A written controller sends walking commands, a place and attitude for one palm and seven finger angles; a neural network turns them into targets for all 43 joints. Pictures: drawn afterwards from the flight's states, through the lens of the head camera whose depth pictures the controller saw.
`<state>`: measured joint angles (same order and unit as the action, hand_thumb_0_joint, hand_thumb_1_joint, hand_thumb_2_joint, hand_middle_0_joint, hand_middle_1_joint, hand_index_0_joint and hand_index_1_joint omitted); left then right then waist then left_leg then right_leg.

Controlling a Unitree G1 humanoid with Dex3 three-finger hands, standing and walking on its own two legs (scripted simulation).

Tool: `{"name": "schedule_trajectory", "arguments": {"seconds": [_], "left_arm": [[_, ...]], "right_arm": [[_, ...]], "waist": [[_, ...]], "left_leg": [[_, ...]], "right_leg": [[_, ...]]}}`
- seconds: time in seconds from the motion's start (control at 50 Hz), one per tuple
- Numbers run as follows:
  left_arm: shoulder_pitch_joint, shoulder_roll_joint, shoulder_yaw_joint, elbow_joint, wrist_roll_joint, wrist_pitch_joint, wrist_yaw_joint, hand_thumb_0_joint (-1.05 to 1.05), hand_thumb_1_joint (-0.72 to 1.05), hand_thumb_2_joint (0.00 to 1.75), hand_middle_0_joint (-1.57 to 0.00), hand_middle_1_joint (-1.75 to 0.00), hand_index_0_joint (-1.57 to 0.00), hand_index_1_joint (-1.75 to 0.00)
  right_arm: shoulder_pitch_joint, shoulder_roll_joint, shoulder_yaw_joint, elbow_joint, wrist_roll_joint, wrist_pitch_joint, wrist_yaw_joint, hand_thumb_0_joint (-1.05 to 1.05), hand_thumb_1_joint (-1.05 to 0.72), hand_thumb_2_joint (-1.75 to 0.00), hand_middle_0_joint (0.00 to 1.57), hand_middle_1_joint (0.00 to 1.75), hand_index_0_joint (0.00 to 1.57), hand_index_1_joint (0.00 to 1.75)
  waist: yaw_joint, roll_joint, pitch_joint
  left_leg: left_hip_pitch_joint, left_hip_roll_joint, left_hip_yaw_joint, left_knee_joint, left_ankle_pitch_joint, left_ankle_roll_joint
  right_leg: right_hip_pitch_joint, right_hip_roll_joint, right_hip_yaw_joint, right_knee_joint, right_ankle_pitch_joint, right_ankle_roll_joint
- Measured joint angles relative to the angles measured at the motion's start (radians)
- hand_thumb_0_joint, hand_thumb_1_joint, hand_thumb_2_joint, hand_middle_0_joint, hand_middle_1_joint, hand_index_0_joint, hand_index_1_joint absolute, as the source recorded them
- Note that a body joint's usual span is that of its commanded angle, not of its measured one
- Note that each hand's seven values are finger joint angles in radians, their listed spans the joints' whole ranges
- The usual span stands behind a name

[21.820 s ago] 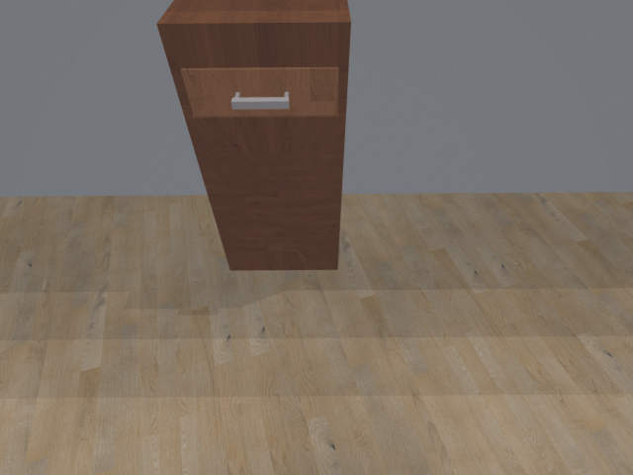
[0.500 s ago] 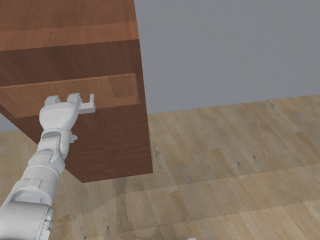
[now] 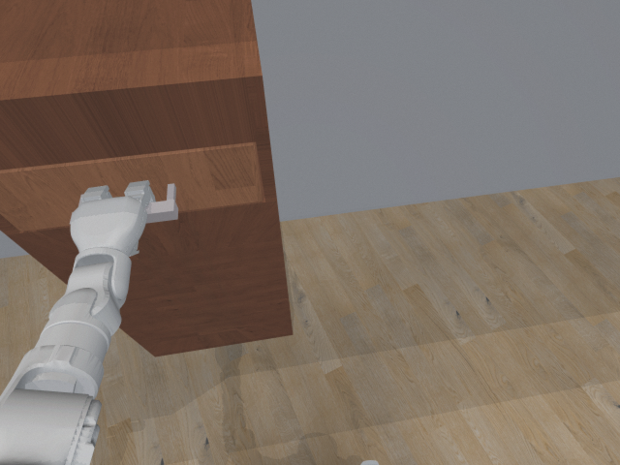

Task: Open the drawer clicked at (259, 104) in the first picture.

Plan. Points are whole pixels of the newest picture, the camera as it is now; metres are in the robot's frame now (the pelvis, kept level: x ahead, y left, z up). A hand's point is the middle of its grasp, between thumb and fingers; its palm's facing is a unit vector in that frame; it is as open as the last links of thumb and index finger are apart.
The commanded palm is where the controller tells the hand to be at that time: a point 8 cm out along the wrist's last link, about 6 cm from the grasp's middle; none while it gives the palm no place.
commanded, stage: pull the drawer open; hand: left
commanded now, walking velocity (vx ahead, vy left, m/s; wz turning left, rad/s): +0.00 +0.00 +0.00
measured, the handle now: (127, 205) +0.47 +0.28 +0.03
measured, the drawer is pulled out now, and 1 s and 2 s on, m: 0.00 0.13 0.24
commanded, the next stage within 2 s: none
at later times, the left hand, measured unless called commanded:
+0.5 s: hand (124, 286) +0.35 +0.26 +0.01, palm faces +0.00 -0.05 -1.00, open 5.6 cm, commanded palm +0.31 +0.26 +0.06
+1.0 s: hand (118, 334) +0.28 +0.25 +0.01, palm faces -0.02 -0.04 -1.00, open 5.6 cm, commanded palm +0.25 +0.24 +0.06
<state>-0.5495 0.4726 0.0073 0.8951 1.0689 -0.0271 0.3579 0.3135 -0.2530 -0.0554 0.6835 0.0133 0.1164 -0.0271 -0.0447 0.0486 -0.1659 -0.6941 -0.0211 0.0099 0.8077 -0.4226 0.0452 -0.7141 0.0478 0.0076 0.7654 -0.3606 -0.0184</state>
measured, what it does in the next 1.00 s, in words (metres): stands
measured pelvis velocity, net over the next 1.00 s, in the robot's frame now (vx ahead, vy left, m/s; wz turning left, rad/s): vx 0.00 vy -0.01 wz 0.01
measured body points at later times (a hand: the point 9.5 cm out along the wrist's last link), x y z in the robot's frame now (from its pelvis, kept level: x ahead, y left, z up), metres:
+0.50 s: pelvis +0.02 +0.01 +0.01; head +0.06 +0.00 +0.46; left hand +0.34 +0.26 +0.06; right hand +0.16 -0.24 -0.11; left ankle -0.03 +0.09 -0.70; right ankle +0.00 -0.11 -0.70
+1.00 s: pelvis +0.00 -0.01 +0.01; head +0.03 -0.04 +0.46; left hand +0.28 +0.25 +0.06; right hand +0.17 -0.25 -0.11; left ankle -0.03 +0.09 -0.70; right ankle +0.00 -0.11 -0.70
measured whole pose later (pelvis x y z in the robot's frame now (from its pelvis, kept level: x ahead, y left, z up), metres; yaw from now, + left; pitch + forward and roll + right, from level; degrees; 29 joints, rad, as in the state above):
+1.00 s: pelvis +0.00 -0.01 +0.01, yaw +1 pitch +10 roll +0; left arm 0.01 0.36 -0.06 0.34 1.04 0.10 0.36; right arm 0.17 -0.24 -0.03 0.64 0.00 0.08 -0.04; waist 0.03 0.06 -0.13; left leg -0.50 -0.03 0.01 0.73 -0.41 0.03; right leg -0.54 0.04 0.01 0.73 -0.37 -0.04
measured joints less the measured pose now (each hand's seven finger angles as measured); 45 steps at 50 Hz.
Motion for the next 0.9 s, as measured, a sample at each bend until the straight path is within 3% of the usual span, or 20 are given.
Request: {"name": "schedule_trajectory", "arguments": {"seconds": [0.16, 0.48, 0.7, 0.9], "left_arm": [[0.122, -0.015, 0.011, -0.134, -0.020, 0.023, 0.004, 0.01, 0.74, 0.80, -0.32, -1.35, -0.36, -1.35], [0.387, -0.096, -0.068, -0.441, -0.032, 0.124, 0.008, 0.02, 0.74, 0.81, -0.29, -1.35, -0.38, -1.35], [0.508, -0.117, -0.090, -0.554, -0.026, 0.136, 0.004, 0.02, 0.73, 0.81, -0.29, -1.35, -0.40, -1.34], [0.527, -0.115, -0.088, -0.550, -0.014, 0.126, 0.012, 0.01, 0.72, 0.82, -0.31, -1.35, -0.40, -1.35]], "right_arm": [[-0.006, -0.002, -0.012, -0.018, 0.006, 0.003, 0.010, 0.00, -0.91, -0.90, 0.20, 0.30, 0.21, 0.30], [-0.097, 0.008, 0.006, -0.053, 0.000, -0.013, 0.017, 0.00, -0.91, -0.90, 0.20, 0.30, 0.21, 0.30], [-0.143, 0.020, 0.023, -0.072, -0.012, -0.023, 0.013, 0.00, -0.90, -0.90, 0.20, 0.30, 0.21, 0.30], [-0.148, 0.020, 0.030, -0.047, -0.016, -0.024, -0.007, 0.01, -0.90, -0.90, 0.20, 0.30, 0.21, 0.30]], "waist": [[0.003, 0.006, -0.003], [0.038, 0.011, 0.006], [0.064, 0.010, 0.021], [0.082, 0.006, 0.039]], "left_leg": [[0.032, 0.005, 0.015, -0.022, -0.002, 0.004], [0.129, -0.010, 0.004, -0.056, -0.007, 0.010], [0.171, -0.012, -0.003, -0.067, 0.000, 0.002], [0.185, -0.010, -0.010, -0.069, 0.013, -0.013]], "right_leg": [[0.028, 0.005, 0.017, -0.025, 0.005, 0.005], [0.130, -0.009, 0.008, -0.057, -0.007, 0.013], [0.168, -0.012, 0.001, -0.054, -0.010, 0.005], [0.175, -0.010, -0.007, -0.038, -0.009, -0.011]]}}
